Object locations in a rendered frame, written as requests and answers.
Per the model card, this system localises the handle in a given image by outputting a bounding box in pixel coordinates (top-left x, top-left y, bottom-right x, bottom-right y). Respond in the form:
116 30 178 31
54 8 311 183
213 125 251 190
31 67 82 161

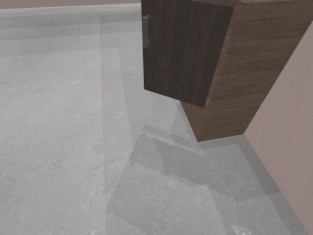
142 15 151 48

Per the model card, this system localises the right robot hand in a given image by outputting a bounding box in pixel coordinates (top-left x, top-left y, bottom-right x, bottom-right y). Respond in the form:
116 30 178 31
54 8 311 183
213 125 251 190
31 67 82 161
231 224 251 235

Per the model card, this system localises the cupboard door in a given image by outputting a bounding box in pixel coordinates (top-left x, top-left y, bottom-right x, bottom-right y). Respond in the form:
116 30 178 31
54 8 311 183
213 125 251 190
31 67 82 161
141 0 235 108

